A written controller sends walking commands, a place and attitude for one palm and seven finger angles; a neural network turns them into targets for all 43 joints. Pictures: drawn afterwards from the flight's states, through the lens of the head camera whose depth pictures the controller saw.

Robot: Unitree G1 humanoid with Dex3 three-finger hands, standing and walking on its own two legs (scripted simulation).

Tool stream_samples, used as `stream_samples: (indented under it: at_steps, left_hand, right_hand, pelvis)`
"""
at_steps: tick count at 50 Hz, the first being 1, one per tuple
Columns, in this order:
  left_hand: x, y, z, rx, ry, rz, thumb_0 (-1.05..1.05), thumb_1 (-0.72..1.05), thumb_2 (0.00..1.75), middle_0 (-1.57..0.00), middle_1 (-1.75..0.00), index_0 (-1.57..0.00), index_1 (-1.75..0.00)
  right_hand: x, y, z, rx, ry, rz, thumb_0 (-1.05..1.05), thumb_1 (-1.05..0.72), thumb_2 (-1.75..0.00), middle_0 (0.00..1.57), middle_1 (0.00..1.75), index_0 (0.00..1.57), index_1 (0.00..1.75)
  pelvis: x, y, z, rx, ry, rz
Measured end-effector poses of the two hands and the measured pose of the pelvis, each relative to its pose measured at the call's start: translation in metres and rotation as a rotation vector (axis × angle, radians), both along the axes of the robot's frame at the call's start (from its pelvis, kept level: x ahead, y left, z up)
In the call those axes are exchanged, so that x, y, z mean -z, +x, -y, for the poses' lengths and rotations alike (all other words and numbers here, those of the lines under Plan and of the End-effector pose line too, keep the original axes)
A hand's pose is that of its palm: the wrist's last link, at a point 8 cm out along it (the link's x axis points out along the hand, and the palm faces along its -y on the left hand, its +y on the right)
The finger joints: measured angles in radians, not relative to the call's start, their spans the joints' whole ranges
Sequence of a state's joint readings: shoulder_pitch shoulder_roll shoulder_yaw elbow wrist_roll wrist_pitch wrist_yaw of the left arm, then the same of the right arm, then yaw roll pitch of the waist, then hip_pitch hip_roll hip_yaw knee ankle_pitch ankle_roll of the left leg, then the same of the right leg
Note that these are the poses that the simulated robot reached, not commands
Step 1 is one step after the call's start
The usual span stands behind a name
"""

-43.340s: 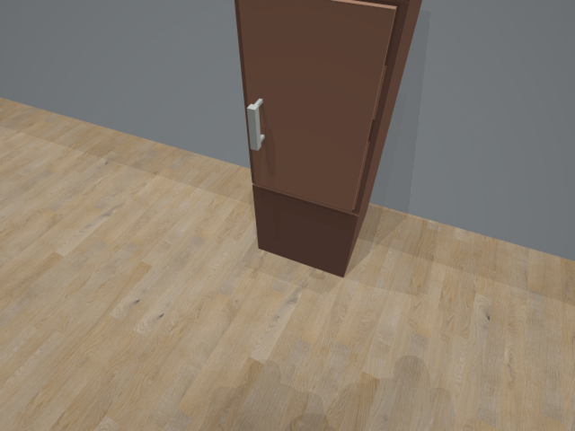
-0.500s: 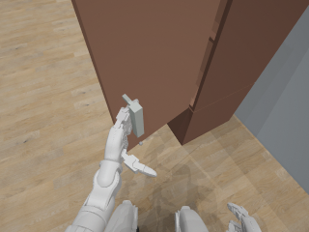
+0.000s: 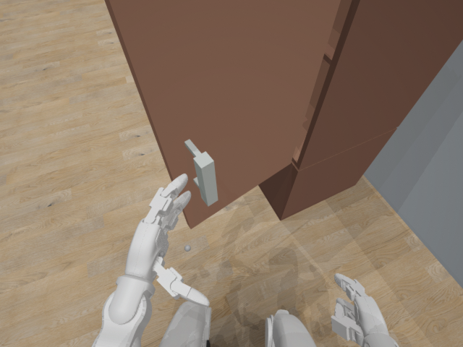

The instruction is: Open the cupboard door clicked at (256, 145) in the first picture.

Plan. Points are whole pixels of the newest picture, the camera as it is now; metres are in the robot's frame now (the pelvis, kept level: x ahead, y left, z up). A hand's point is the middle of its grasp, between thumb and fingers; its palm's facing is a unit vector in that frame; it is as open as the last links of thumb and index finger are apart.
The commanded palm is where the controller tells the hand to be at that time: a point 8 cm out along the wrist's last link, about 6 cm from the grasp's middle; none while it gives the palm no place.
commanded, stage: slide the hand sideways off the handle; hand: left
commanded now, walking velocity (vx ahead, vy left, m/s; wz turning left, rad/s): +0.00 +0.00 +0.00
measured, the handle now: (200, 173) +0.40 +0.08 +0.04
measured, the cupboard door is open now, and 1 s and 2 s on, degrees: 100 100 100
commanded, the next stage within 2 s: draw the hand back to the body in 0.28 s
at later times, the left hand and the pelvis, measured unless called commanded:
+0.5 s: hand (158, 262) +0.24 +0.13 +0.04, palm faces -0.18 -0.98 -0.05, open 16.3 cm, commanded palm +0.22 +0.19 +0.06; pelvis -0.01 +0.00 -0.01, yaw -1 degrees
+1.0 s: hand (67, 245) +0.23 +0.20 +0.15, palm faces +0.05 -0.97 -0.23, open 15.6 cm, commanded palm +0.20 +0.26 +0.17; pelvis +0.02 +0.02 +0.07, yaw +0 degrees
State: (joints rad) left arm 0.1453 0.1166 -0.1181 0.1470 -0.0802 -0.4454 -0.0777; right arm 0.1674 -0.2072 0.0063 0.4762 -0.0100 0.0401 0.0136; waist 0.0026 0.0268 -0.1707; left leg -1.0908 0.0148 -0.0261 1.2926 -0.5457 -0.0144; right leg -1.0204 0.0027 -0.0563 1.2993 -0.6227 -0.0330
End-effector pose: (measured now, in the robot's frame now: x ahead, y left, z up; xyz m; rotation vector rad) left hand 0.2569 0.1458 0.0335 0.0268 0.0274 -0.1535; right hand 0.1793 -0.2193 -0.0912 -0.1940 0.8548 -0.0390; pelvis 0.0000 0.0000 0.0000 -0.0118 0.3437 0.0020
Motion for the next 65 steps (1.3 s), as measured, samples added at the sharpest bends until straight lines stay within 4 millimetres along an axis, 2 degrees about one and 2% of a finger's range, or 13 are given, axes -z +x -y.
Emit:
stream_samples:
  at_steps: [13, 23, 27, 32, 39, 45, 49, 56, 65]
  left_hand:
    - [-0.002, -0.023, -0.025, -0.011, 0.023, 0.001, -0.01, -0.50, 0.30, -0.15, -0.30, -0.15, -0.30]
    - [-0.004, -0.026, -0.034, 0.021, 0.007, 0.009, -0.01, -0.50, 0.30, -0.15, -0.30, -0.15, -0.30]
    - [-0.030, -0.028, -0.043, 0.014, 0.031, 0.043, -0.01, -0.50, 0.30, -0.15, -0.30, -0.15, -0.30]
    - [-0.065, -0.039, -0.059, -0.033, 0.051, 0.033, -0.01, -0.50, 0.30, -0.15, -0.30, -0.15, -0.30]
    - [-0.076, -0.044, -0.074, -0.031, 0.038, -0.026, -0.01, -0.50, 0.30, -0.15, -0.30, -0.15, -0.30]
    - [-0.105, -0.047, -0.095, -0.043, 0.045, 0.038, -0.01, -0.47, 0.31, -0.15, -0.30, -0.15, -0.30]
    - [-0.126, -0.049, -0.108, -0.172, 0.191, 0.001, -0.01, -0.40, 0.34, -0.16, -0.30, -0.16, -0.30]
    - [-0.148, -0.058, -0.118, -0.328, 0.318, -0.085, -0.01, -0.19, 0.43, -0.16, -0.30, -0.17, -0.30]
    - [-0.196, -0.051, -0.147, -0.476, 0.404, 0.015, 0.00, 0.11, 0.56, -0.18, -0.30, -0.18, -0.30]
  right_hand:
    - [0.002, -0.009, 0.022, 0.030, -0.038, 0.038, 0.01, -0.90, -0.90, 0.20, 0.30, 0.20, 0.30]
    - [0.006, -0.023, 0.024, 0.052, -0.057, 0.048, 0.02, -0.90, -0.90, 0.20, 0.30, 0.20, 0.30]
    - [-0.002, -0.027, 0.018, 0.078, -0.042, 0.052, 0.02, -0.90, -0.90, 0.20, 0.30, 0.20, 0.30]
    - [-0.025, -0.027, 0.006, 0.092, -0.011, 0.077, 0.02, -0.90, -0.90, 0.20, 0.30, 0.20, 0.30]
    - [-0.059, -0.017, 0.000, 0.073, -0.038, 0.142, 0.02, -0.90, -0.90, 0.20, 0.30, 0.20, 0.30]
    - [-0.082, -0.004, -0.001, 0.074, -0.061, 0.193, 0.02, -0.90, -0.90, 0.20, 0.30, 0.20, 0.30]
    - [-0.096, 0.005, -0.007, 0.081, -0.068, 0.198, 0.02, -0.90, -0.90, 0.20, 0.30, 0.20, 0.30]
    - [-0.109, 0.016, -0.024, 0.074, -0.040, 0.198, 0.02, -0.90, -0.90, 0.20, 0.30, 0.20, 0.30]
    - [-0.116, 0.025, -0.033, 0.038, -0.020, 0.186, 0.02, -0.90, -0.90, 0.20, 0.30, 0.20, 0.30]
  pelvis:
    - [0.007, -0.005, 0.010, 0.000, -0.001, 0.005]
    - [0.011, -0.012, 0.006, 0.003, -0.009, 0.007]
    - [0.003, -0.011, 0.003, 0.007, -0.011, 0.030]
    - [-0.018, -0.005, -0.003, 0.000, -0.016, 0.071]
    - [-0.038, 0.002, -0.009, -0.007, -0.023, 0.110]
    - [-0.050, 0.011, -0.013, -0.012, -0.031, 0.148]
    - [-0.063, 0.019, -0.017, -0.002, -0.025, 0.175]
    - [-0.084, 0.030, -0.024, 0.007, -0.016, 0.225]
    - [-0.101, 0.041, -0.025, 0.006, -0.008, 0.294]
